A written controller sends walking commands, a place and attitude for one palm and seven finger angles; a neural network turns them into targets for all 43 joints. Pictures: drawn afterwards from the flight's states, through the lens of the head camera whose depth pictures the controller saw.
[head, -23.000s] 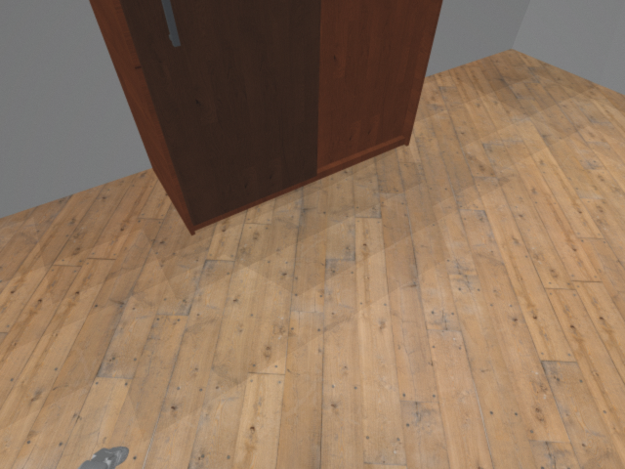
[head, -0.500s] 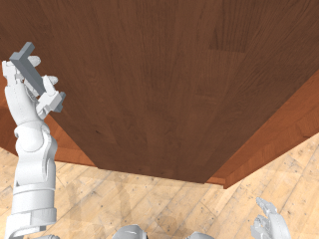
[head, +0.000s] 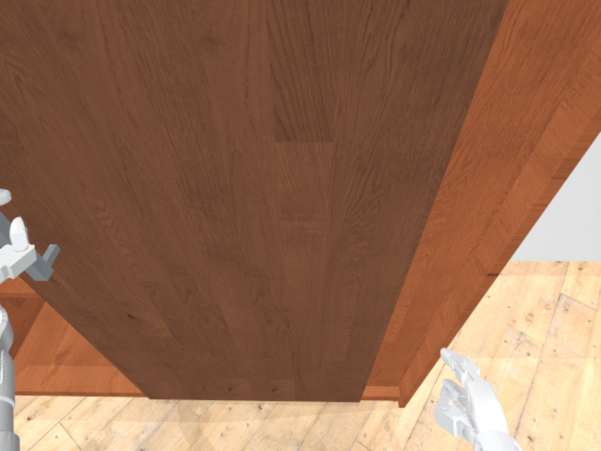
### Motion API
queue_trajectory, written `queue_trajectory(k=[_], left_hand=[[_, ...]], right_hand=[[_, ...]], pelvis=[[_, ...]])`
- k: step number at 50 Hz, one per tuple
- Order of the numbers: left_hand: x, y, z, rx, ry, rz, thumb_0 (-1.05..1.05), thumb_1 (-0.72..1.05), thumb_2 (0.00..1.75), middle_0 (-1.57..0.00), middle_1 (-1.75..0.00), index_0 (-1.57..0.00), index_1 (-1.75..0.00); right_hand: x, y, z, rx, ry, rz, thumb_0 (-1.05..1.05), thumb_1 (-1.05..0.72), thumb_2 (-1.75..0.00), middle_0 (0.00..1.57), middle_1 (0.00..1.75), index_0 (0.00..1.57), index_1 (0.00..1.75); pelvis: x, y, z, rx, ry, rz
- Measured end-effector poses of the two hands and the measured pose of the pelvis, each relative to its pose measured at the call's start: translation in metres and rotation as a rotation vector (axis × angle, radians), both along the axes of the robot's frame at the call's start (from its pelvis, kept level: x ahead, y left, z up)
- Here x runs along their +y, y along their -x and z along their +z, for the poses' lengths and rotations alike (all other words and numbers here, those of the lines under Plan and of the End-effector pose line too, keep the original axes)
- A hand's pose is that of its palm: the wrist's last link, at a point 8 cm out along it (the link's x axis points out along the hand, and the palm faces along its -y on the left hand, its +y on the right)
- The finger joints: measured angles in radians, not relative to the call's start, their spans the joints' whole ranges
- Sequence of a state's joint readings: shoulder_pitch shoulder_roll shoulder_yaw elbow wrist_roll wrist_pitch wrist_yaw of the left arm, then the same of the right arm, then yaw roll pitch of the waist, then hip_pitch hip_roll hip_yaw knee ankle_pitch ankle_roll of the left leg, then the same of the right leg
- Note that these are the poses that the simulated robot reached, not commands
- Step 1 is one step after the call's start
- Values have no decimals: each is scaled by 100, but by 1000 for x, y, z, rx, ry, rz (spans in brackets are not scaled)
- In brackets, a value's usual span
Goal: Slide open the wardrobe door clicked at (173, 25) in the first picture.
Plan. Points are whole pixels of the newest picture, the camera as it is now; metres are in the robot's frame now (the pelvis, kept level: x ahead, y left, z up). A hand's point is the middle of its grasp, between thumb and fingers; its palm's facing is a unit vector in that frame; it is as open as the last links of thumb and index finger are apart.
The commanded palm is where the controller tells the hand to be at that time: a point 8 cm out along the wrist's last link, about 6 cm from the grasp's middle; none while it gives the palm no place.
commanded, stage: stop walking and hold the door there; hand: left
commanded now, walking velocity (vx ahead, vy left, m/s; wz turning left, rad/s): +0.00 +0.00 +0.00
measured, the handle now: (14, 225) +0.33 +0.41 +0.13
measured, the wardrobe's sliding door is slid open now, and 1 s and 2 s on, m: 0.49 0.49 0.49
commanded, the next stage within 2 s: none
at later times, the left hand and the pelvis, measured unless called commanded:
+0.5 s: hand (21, 247) +0.29 +0.37 +0.13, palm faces +0.60 -0.74 -0.30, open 6.3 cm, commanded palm +0.24 +0.38 +0.11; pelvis -0.03 +0.02 +0.01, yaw -3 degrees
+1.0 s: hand (19, 248) +0.29 +0.37 +0.13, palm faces +0.56 -0.76 -0.32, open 6.2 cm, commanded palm +0.24 +0.39 +0.11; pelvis -0.04 +0.03 +0.01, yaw -1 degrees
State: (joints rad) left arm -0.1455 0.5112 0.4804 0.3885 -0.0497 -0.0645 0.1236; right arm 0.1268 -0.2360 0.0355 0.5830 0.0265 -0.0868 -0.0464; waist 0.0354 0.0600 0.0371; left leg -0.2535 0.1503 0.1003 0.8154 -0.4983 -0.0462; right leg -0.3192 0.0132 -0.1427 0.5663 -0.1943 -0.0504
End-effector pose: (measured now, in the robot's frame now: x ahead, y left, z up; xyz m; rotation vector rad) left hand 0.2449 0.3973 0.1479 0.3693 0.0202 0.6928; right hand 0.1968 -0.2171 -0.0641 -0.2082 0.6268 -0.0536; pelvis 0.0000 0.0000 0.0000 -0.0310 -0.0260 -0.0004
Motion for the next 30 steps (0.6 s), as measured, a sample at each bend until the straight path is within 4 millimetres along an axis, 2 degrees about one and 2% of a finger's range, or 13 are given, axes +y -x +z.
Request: queue_trajectory(k=[2, 5, 8, 11, 15, 19, 25, 30], left_hand=[[-1, 0, 0, 5, 7, 14, -9, 66, 84, -39, -129, -21, -135], [-1, 0, 1, 3, 19, 18, -9, 66, 84, -39, -129, -22, -135], [0, 0, 0, -3, 25, 7, -9, 66, 84, -39, -130, -24, -135], [2, 0, -1, -25, 30, -16, -9, 65, 85, -39, -132, -25, -135], [3, 0, -2, -38, 39, -35, -9, 65, 84, -39, -134, -25, -134], [3, 0, 0, -15, 46, -39, -8, 67, 84, -37, -134, -24, -135], [1, 0, 1, 9, 60, -22, -8, 69, 82, -34, -132, -24, -136], [0, 0, 3, 24, 79, -21, -7, 70, 80, -33, -130, -24, -135]], right_hand=[[-20, 8, -6, 20, 18, -61, 1, -90, -90, 21, 30, 21, 30], [-44, 33, -7, 71, 56, -131, 1, -90, -90, 20, 30, 21, 30], [-59, 65, -7, 128, 107, -178, 1, -90, -90, 20, 30, 20, 30], [-66, 97, -9, 178, 153, -212, 1, -90, -90, 20, 30, 20, 30], [-59, 135, -12, 246, 156, -260, 1, -90, -90, 20, 30, 20, 30], [-40, 157, -18, 284, 108, -265, 2, -90, -90, 20, 30, 20, 30], [-19, 163, -29, 285, 36, -235, 2, -90, -90, 20, 30, 21, 30], [-17, 159, -28, 251, 24, -231, 2, -90, -90, 21, 30, 21, 30]], pelvis=[[1, 5, 0, -1, 2, -12], [2, 11, 5, -4, -21, -20], [5, 14, 8, -3, -28, -21], [11, 17, 6, -3, -8, -14], [19, 21, 9, -13, -16, -30], [21, 23, 15, -4, -17, -28], [19, 35, 14, 1, -23, -49], [19, 44, 14, 6, -23, -54]])
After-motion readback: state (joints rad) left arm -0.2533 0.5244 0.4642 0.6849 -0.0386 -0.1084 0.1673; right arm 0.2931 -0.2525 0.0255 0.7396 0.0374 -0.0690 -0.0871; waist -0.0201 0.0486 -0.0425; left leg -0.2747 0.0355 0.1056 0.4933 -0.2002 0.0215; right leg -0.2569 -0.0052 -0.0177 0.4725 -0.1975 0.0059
